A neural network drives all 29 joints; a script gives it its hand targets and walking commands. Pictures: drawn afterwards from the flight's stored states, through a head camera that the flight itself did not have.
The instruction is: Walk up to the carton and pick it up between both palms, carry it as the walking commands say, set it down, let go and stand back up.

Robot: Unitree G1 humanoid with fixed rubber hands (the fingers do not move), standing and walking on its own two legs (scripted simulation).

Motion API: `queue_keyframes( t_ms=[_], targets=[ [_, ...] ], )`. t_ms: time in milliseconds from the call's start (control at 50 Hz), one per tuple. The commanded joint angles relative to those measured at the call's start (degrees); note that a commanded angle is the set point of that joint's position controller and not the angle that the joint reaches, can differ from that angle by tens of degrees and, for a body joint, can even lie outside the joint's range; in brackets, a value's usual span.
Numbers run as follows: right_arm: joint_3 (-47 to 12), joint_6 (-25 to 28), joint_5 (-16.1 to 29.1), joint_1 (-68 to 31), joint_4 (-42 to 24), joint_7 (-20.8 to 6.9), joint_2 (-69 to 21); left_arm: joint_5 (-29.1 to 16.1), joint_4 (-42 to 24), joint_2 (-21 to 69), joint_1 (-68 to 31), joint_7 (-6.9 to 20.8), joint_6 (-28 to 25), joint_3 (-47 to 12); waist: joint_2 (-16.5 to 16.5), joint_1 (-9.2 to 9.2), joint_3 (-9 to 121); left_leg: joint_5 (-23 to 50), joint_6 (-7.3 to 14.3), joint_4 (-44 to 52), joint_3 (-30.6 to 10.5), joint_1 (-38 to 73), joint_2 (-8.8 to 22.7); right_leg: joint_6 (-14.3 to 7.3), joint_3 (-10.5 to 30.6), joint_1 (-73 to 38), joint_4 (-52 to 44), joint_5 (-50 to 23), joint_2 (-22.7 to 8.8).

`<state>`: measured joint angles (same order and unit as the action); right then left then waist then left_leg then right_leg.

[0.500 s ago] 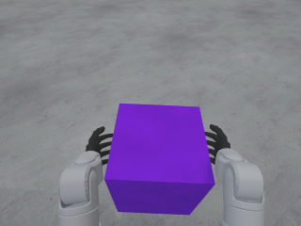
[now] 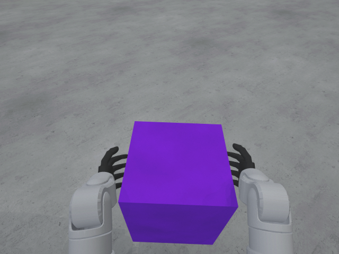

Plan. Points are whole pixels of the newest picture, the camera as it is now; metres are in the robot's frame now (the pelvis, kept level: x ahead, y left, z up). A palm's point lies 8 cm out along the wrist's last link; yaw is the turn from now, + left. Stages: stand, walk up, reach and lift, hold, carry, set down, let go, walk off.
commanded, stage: carry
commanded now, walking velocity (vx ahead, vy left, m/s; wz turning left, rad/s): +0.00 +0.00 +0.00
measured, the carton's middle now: (175, 185) +0.30 +0.00 +0.01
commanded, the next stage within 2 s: hold in 0.40 s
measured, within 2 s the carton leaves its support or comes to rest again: neither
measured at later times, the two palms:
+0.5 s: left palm (113, 184) +0.28 +0.15 +0.04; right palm (239, 180) +0.28 -0.15 +0.05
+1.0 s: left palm (112, 184) +0.27 +0.14 +0.06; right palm (241, 177) +0.29 -0.16 +0.06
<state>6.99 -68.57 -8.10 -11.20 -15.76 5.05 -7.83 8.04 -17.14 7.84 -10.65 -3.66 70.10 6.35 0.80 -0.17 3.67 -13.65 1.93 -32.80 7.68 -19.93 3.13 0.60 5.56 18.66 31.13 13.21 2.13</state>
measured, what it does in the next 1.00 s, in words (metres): stands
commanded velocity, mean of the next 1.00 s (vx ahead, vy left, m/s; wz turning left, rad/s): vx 0.00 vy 0.00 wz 0.00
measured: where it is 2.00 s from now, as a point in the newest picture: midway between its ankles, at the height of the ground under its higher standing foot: outside the picture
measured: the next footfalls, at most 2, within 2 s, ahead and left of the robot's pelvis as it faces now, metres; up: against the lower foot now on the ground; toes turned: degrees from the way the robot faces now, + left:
none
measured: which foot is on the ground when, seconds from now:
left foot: down 0.00-1.00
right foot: down 0.00-1.00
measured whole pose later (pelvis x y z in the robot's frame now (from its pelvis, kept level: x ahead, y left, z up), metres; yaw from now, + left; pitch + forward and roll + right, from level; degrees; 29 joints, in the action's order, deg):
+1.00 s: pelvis +0.00 -0.01 +0.00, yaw +1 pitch -6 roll +0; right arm 8.5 -44.8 -11.5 -12.9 8.5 3.9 -7.4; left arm 9.6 7.6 7.9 -11.1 -2.0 44.7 10.4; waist 1.8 -0.2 1.0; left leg -13.8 1.2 -31.5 6.7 -12.2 2.9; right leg 0.6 5.0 11.2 31.1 14.4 2.1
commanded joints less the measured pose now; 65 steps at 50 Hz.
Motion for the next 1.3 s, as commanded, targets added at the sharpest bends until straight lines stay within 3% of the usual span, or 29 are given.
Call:
queue_keyframes(
  t_ms=[0,380,400,420,500,540,600,700,780,1020,1220,1240,1280],
  targets=[
    [-35.03,2.99,18.93,-29.17,2.9,-13.55,-45.45,-19.93,2.42,46.25,-31.14,12.88,-4.06,-35.73,-0.58,-0.1,15.69,-1.64,1.89,8.12,-8.05,6.71,6.65,-4.32,2.04,0.0,-3.56,-9.41,-5.88],
    [-29.72,13.18,13.16,-26.8,9.55,-13.32,-41.83,-14.44,10.4,43.45,-28.99,12.03,-14.47,-31.24,-0.19,-0.44,15.75,-2.96,1.95,9.23,-8.53,6.18,6.74,-4.48,1.49,0.11,-3.56,-8.07,-5.77],
    [-16.2,19.08,3.84,-22.19,28.81,-12.34,-33.56,-4.8,30.5,36.26,-19.77,10.4,-18.9,-17.54,1.72,2.49,1.32,-4.13,-1.1,11.22,-11.33,8.42,-5.62,-6.84,-0.77,-3.16,-7.83,4.44,3.77],
    [-16.45,23.29,3.98,-24.51,24.43,-12.06,-32.79,-6.05,28.25,36.84,-25.39,9.76,-23.38,-22.1,0.45,0.04,2.03,-2.07,-1.07,10.37,-12.58,11.43,-5.89,-6.17,-0.37,-3.61,-7.62,3.2,3.66],
    [-29.5,28.15,9.83,-29.42,14.07,-15.05,-43.5,-10.35,12.07,47.64,-33.02,10.1,-28.35,-33.47,2.08,1.83,19.4,15.4,-2.1,8.85,-12.83,20.47,-5.96,-4.93,-1.68,-10.27,-4.84,-11.06,5.71],
    [-31.53,28.0,11.17,-30.38,12.65,-15.58,-42.97,-9.48,13.72,48.03,-28.91,10.25,-27.55,-32.86,3.2,2.68,19.26,15.59,-2.17,8.88,-12.81,20.32,-5.91,-4.89,-1.39,-10.56,-5.53,-11.18,5.58],
    [-30.64,27.41,9.95,-30.65,16.67,-16.03,-41.45,-7.19,20.43,46.21,-25.57,10.33,-26.77,-28.19,2.09,3.84,12.49,9.25,-1.57,10.02,-12.95,18.25,-5.8,-4.85,-1.36,-8.3,-6.92,-5.69,4.9],
    [-27.94,26.89,7.7,-30.99,22.56,-16.62,-42.78,-6.1,24.04,44.68,-29.45,11.31,-26.97,-25.23,0.44,3.25,6.49,2.97,-0.93,11.26,-12.89,17.44,-5.76,-4.48,-1.42,-6.97,-8.0,-0.72,4.04],
    [-26.92,26.79,7.33,-30.79,24.0,-16.86,-45.12,-6.46,23.73,45.19,-31.77,12.5,-27.27,-25.54,0.66,2.35,6.13,3.04,-0.75,11.68,-12.54,17.43,-6.03,-4.19,-1.41,-8.3,-8.37,-1.41,3.85],
    [-26.11,26.62,7.15,-33.56,25.16,-17.29,-47.85,-6.22,24.6,45.86,-35.11,14.22,-27.78,-23.97,0.11,2.63,5.08,0.64,-0.25,12.16,-11.86,16.31,-6.38,-3.8,-1.4,-9.29,-8.71,0.25,3.69],
    [-24.9,26.67,6.68,-32.3,26.38,-17.51,-49.23,-6.77,23.99,46.93,-36.48,14.89,-27.87,-24.77,0.74,1.78,5.99,1.76,-0.52,12.19,-11.77,16.62,-6.29,-3.85,-1.67,-9.79,-8.53,-1.24,3.84],
    [-23.41,26.83,5.69,-29.39,30.72,-18.73,-50.33,-5.66,28.49,53.87,-32.3,14.89,-27.23,-21.88,-0.05,0.62,8.6,3.81,-1.08,11.55,-12.26,20.67,-6.02,-4.19,0.28,-8.08,-8.94,0.12,2.36],
    [-22.39,27.8,5.0,-31.02,31.46,-19.18,-50.35,-5.95,28.33,54.19,-35.41,15.28,-28.12,-22.41,-0.73,0.51,7.28,2.6,-1.23,10.92,-12.28,21.0,-5.97,-4.25,0.36,-5.5,-8.73,2.4,2.25]
  ],
)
